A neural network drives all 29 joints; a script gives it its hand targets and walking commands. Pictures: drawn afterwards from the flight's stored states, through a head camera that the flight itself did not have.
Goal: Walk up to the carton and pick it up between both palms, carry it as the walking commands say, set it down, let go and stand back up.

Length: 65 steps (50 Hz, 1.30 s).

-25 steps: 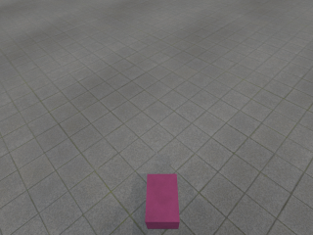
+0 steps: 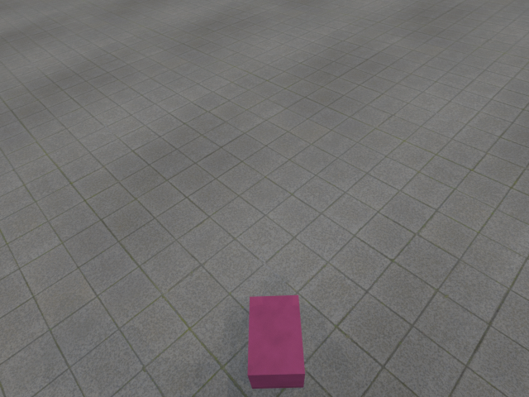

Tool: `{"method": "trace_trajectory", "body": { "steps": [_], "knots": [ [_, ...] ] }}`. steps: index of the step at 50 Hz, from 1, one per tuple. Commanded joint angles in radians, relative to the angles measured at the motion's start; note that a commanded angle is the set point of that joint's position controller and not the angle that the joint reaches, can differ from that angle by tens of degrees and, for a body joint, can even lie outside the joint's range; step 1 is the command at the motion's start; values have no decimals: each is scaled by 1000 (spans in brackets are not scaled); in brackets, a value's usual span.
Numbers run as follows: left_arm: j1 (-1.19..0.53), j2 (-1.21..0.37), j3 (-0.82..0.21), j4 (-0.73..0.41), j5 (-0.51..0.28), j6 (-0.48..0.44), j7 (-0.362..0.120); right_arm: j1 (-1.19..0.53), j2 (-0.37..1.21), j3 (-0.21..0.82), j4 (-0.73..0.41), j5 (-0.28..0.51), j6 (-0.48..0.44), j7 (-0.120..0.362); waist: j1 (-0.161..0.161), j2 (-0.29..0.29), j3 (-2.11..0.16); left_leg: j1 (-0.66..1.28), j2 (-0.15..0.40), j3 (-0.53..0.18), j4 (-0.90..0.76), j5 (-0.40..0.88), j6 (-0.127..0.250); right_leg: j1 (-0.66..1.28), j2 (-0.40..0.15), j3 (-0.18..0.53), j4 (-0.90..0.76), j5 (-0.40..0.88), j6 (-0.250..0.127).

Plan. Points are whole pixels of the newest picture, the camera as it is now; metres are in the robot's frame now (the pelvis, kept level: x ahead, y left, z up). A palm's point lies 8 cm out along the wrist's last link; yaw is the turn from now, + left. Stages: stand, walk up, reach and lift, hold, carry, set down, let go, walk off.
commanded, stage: walk up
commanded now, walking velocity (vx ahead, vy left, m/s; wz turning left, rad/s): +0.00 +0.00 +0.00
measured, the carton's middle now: (275, 340) +0.47 +0.00 -0.68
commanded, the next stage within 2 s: stand in 0.34 s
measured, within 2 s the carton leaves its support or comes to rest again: neither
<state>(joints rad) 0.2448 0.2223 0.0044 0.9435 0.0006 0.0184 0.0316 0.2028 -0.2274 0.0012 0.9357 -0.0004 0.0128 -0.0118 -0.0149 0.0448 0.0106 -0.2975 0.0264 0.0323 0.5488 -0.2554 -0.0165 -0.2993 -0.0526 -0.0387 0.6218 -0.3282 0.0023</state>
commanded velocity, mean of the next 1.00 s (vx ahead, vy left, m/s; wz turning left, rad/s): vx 0.00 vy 0.00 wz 0.00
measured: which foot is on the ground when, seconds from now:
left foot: down 0.00-1.00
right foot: down 0.00-1.00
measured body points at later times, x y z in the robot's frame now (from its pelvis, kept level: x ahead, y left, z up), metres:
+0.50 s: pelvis -0.01 +0.01 +0.00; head +0.00 +0.01 +0.45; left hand +0.06 +0.26 -0.14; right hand +0.06 -0.24 -0.14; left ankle +0.02 +0.14 -0.73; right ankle +0.00 -0.11 -0.73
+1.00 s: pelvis +0.01 +0.01 +0.00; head +0.06 +0.01 +0.44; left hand +0.16 +0.25 -0.12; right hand +0.16 -0.23 -0.12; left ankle +0.02 +0.14 -0.73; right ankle +0.00 -0.11 -0.73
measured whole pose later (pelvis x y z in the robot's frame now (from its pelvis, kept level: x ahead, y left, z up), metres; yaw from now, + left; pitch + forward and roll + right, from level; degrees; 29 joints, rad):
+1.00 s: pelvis +0.01 +0.01 +0.00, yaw +0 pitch +2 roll +1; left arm 0.14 0.22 0.01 0.60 0.00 0.24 -0.04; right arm 0.08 -0.23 0.00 0.63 0.00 0.25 0.03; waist -0.01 0.00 0.10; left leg -0.34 0.03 0.03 0.60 -0.29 -0.02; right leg -0.32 -0.05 -0.04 0.64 -0.34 0.01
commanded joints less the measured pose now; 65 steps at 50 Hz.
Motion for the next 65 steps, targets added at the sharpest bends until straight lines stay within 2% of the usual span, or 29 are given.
{"method": "trace_trajectory", "body": {
  "steps": [1,4,7,11,13,15,16,18,22,28,30,32,33,34,35,37,39,41,42,46,47,48,50,51,52,56,58,61,65],
  "knots": [
    [48,99,43,-45,27,-31,-13,43,-69,-31,-34,-21,-18,8,15,-192,-51,135,35,-24,-122,107,34,53,-90,127,-295,168,-28],
    [15,110,58,-64,32,-28,-11,68,-50,-27,-13,-19,-14,13,1,-230,0,119,21,-19,-133,61,22,-12,-94,126,-321,40,-23],
    [33,107,51,-55,35,-26,-9,72,-51,-33,-1,-21,-16,8,-7,-89,-8,127,27,-27,-145,33,18,-12,-87,141,-310,-40,-31],
    [60,87,40,-49,28,-29,-15,57,-88,-29,6,-24,-26,3,18,-36,-17,80,79,-120,-207,0,46,25,-58,100,-250,15,-14],
    [59,92,41,-48,24,-31,-14,55,-81,-22,20,-22,-31,2,25,-75,-9,71,78,-76,-164,99,27,20,-61,89,-236,78,-11],
    [73,93,44,-34,26,-32,-16,29,-94,-25,24,-24,-32,-3,31,13,19,49,86,-112,-208,48,38,22,-52,78,-230,49,-10],
    [88,127,48,-43,30,-30,-7,27,-105,-44,18,-23,-17,6,34,49,-4,11,48,-48,-137,42,36,55,-108,111,-193,110,-18],
    [51,108,50,-52,22,-35,-12,64,-73,-25,14,-16,-24,-1,11,-88,-30,73,55,-61,-141,35,37,13,-90,116,-242,93,-24],
    [65,102,48,-43,27,-33,-11,39,-78,-24,9,-19,-30,-1,17,-14,12,53,65,-80,-164,38,36,26,-68,95,-238,102,-16],
    [53,96,49,-40,23,-42,-17,63,-71,-22,10,-13,-25,-2,12,-80,-14,70,57,-70,-144,77,37,31,-74,96,-250,161,-16],
    [84,70,44,-43,17,-44,-15,75,-75,-24,14,-13,-30,-3,21,0,-44,90,76,-84,-165,131,46,68,-63,97,-215,196,-22],
    [98,86,39,-35,16,-42,-16,39,-91,-28,5,-14,-32,-6,27,-42,-68,112,76,-74,-145,169,43,75,-60,76,-220,218,-18],
    [-253,172,123,-386,44,5,-31,-312,-92,5,-346,41,2,4,125,-79,-10,-176,-24,10,-6,-163,50,-50,54,16,-92,-129,21],
    [-423,191,86,-514,21,45,-33,-420,-80,-4,-545,33,23,18,94,-39,22,-141,-43,34,11,-208,32,-111,52,18,-104,-218,-1],
    [-394,189,87,-500,4,102,-34,-342,-89,-25,-494,12,89,21,54,-113,33,-101,-38,40,18,-254,36,-147,58,9,-109,-299,-3],
    [-286,138,56,-473,-2,206,-59,-195,-91,-49,-399,-8,201,46,-9,-47,121,-34,-45,48,-18,-365,23,-221,55,-24,-132,-365,-21],
    [-184,107,65,-415,31,292,-77,-155,-54,-66,-368,-20,290,51,36,-73,157,-15,-31,38,-26,-346,17,-237,45,-43,-131,-334,-12],
    [-144,52,45,-379,38,342,-80,-53,-16,-60,-277,-16,345,49,-6,22,226,-123,-7,19,-86,-371,22,-141,63,-44,-103,-220,-4],
    [-120,56,54,-379,16,338,-90,-58,-25,-46,-321,-34,340,56,-7,-77,209,-141,-3,9,-101,-305,30,-124,78,-41,-107,-187,-10],
    [-153,93,86,-446,54,224,-90,-165,-3,-43,-422,-13,220,58,59,-56,75,-63,-53,-2,44,23,19,-234,39,48,-101,-22,-39],
    [-194,76,87,-461,39,194,-88,-180,-4,-41,-453,-27,197,52,51,-113,45,-63,-44,-4,82,42,30,-254,36,61,-81,-7,-21],
    [-251,74,96,-459,36,160,-87,-200,5,-57,-436,-38,170,42,32,-56,-33,-80,-54,-4,117,87,25,-248,39,59,-42,51,-15],
    [-249,48,86,-421,20,126,-81,-232,-15,-67,-443,-36,134,45,34,-82,-102,-145,-44,-22,160,140,27,-224,69,37,53,146,10],
    [-289,50,79,-434,23,102,-75,-230,-19,-105,-411,-31,114,38,8,17,-148,-152,-57,-23,177,191,10,-232,71,33,73,195,7],
    [-270,56,96,-368,25,102,-62,-197,2,-110,-357,-29,111,38,10,-54,-99,-192,-51,-34,180,199,12,-259,71,27,100,232,16],
    [-341,53,110,-389,16,59,-38,-247,-7,-115,-331,8,66,46,15,10,-301,-176,-71,-50,279,366,-8,-392,84,20,192,310,21],
    [-357,2,91,-405,-33,29,-33,-267,-23,-157,-346,-10,43,26,-26,2,-413,-229,-66,-78,318,525,-17,-406,90,42,240,449,6],
    [-363,50,133,-432,-31,-13,-11,-300,-23,-148,-446,15,-17,-1,16,-20,-612,-267,-92,-81,378,668,-18,-377,97,54,309,671,27],
    [-423,44,163,-364,-54,7,4,-386,-30,-158,-402,33,4,-6,33,-15,-602,-322,-94,-70,381,605,-28,-462,101,73,287,533,15]
  ]
}}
